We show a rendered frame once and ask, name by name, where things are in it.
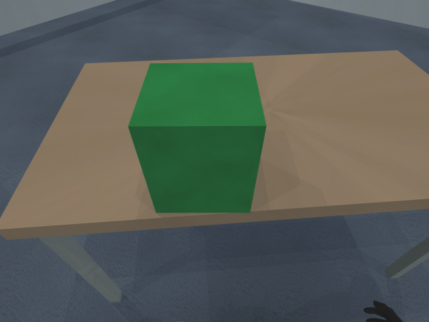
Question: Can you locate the table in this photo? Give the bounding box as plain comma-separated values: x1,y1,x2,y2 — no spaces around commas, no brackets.
0,50,429,303

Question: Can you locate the right robot hand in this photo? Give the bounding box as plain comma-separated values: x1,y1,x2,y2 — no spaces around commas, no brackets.
364,301,403,322

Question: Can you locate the carton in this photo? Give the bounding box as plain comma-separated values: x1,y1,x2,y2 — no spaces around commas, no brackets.
128,62,266,213

